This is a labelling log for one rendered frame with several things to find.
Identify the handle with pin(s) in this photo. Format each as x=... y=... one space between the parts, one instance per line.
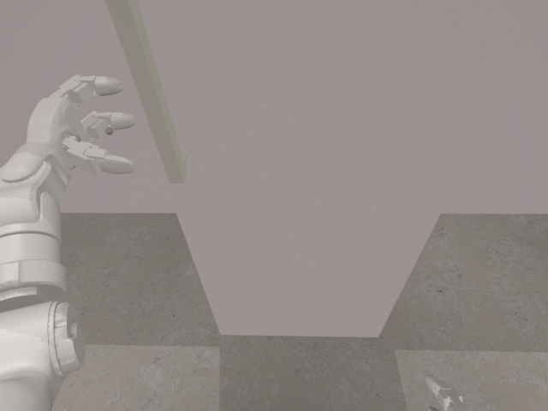
x=132 y=34

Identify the left robot forearm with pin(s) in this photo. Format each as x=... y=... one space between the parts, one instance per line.
x=32 y=186

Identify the robot left upper arm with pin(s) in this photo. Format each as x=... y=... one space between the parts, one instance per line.
x=40 y=346

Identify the fridge door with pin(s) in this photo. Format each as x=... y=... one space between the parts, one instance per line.
x=324 y=138

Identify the robot right hand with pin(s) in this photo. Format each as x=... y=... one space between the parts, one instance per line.
x=449 y=398

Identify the robot left hand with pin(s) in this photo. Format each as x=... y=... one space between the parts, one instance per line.
x=54 y=123

